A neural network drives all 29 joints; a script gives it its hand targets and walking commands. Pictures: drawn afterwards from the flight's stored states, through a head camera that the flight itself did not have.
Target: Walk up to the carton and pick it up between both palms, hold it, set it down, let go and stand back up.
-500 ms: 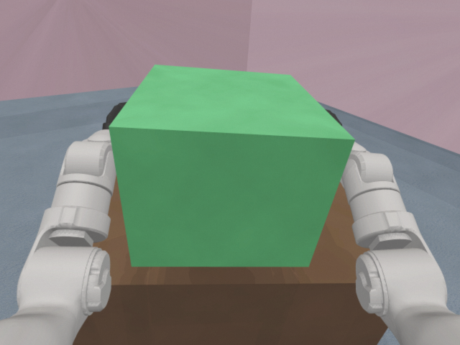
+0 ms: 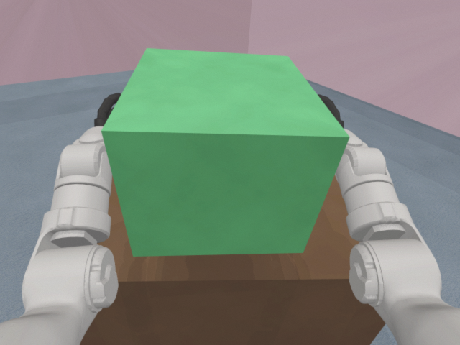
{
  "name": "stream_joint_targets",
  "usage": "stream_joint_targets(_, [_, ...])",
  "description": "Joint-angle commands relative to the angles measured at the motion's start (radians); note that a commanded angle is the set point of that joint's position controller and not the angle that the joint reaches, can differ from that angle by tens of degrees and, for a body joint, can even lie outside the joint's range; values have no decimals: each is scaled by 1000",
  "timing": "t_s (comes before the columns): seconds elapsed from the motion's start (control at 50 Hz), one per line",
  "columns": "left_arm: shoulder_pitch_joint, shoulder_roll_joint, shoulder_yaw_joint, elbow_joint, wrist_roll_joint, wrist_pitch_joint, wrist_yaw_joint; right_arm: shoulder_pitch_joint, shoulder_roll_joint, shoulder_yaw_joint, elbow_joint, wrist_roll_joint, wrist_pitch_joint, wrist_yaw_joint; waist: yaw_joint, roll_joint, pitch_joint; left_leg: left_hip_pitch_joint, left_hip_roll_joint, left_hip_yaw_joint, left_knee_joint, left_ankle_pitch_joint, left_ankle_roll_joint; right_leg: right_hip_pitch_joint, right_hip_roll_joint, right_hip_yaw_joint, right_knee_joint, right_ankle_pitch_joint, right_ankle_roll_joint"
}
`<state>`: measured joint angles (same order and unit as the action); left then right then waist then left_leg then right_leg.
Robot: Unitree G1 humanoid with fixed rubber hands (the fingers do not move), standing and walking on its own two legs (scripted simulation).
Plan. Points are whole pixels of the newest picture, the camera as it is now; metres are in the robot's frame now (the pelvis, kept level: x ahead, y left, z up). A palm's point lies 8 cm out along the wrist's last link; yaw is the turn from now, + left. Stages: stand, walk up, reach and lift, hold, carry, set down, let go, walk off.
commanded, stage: set down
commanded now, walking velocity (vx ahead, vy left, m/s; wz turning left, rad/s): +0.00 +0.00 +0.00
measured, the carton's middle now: (220, 144) +0.41 +0.02 +0.22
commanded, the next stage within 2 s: none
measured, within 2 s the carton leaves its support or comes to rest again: neither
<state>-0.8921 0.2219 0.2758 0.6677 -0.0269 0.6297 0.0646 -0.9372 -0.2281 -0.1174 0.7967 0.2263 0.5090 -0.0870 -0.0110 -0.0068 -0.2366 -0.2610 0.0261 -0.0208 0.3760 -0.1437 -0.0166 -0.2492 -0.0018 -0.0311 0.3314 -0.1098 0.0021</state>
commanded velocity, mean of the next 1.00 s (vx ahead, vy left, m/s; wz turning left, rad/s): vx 0.00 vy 0.00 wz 0.00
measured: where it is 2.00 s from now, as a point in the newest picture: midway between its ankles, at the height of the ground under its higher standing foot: outside the picture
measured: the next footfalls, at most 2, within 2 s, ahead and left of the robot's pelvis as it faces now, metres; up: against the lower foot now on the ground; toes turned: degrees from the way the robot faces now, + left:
none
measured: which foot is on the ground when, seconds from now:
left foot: down 0.00-1.00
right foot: down 0.00-1.00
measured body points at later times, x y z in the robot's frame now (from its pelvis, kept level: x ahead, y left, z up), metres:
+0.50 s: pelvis +0.02 +0.00 +0.00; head -0.04 +0.01 +0.45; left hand +0.42 +0.21 +0.22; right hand +0.43 -0.17 +0.23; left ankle +0.03 +0.13 -0.75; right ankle +0.04 -0.12 -0.75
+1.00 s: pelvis +0.03 +0.00 +0.00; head +0.00 +0.01 +0.45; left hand +0.45 +0.21 +0.19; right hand +0.46 -0.17 +0.20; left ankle +0.03 +0.13 -0.75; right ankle +0.04 -0.12 -0.75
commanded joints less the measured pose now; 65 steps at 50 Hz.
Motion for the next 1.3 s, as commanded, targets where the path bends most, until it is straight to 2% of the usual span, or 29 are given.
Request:
stream_joint_targets(0.0, [-886,-657,-250,-258,-50,-126,-214,-1011,663,229,-322,69,-163,158,28,4,-383,117,-67,10,-90,61,25,292,45,34,-55,42,2])
stream_joint_targets(0.1, [-808,-689,-323,-352,-67,-156,-200,-954,693,320,-428,121,-193,131,34,7,-521,208,-74,8,-34,291,6,377,56,28,-28,267,17])
stream_joint_targets(0.2, [-753,-705,-366,-417,-70,-173,-190,-891,706,388,-470,162,-199,107,28,13,-573,257,-81,2,4,438,-13,430,65,30,-10,437,26])
stream_joint_targets(0.28, [-754,-708,-382,-429,-71,-174,-186,-871,696,377,-460,159,-198,99,9,24,-545,271,-81,-3,3,441,-22,405,70,26,-22,410,24])
stream_joint_targets(0.4, [-786,-695,-354,-390,-56,-189,-183,-842,675,315,-344,116,-199,119,1,39,-459,274,-73,-7,-22,362,-26,322,73,20,-53,260,14])
stream_joint_targets(0.54, [-778,-653,-257,-237,-6,-199,-195,-816,629,215,-210,30,-213,157,16,18,-345,202,-69,6,-81,165,-8,277,56,17,-75,84,10])
stream_joint_targets(0.58, [-780,-642,-236,-203,2,-205,-201,-824,627,187,-196,1,-225,170,21,-1,-332,172,-66,12,-99,111,-2,280,51,15,-75,46,11])
stream_joint_targets(0.62, [-786,-640,-230,-190,8,-220,-199,-836,632,171,-188,-16,-243,179,31,6,-328,155,-64,17,-109,92,-2,284,48,13,-73,34,11])
stream_joint_targets(0.74, [-822,-678,-306,-233,-40,-283,-174,-878,681,211,-235,-15,-304,188,43,22,-461,202,-64,21,-77,206,-17,300,52,1,-51,144,20])
stream_joint_targets(0.9, [-728,-659,-277,-173,-15,-315,-172,-805,687,232,-214,-29,-324,179,52,-2,-459,198,-67,27,-69,271,-16,348,46,3,-44,250,34])
stream_joint_targets(0.98, [-717,-654,-276,-182,-12,-325,-174,-783,685,238,-210,-30,-330,178,49,-5,-485,214,-67,29,-56,326,-23,371,46,2,-33,315,38])
stream_joint_targets(1.14, [-703,-660,-288,-183,-10,-350,-170,-780,671,238,-223,-40,-361,182,54,17,-526,231,-64,29,-42,381,-34,368,49,-5,-27,363,36])
stream_joint_targets(1.28, [-698,-662,-270,-130,6,-375,-165,-780,665,218,-209,-67,-391,192,66,11,-512,215,-60,32,-42,380,-35,348,47,-10,-25,366,37])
